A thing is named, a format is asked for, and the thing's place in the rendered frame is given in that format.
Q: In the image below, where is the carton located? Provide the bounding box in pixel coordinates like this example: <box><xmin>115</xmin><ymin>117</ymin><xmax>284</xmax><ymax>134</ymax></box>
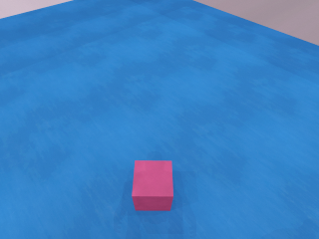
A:
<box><xmin>132</xmin><ymin>160</ymin><xmax>173</xmax><ymax>211</ymax></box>

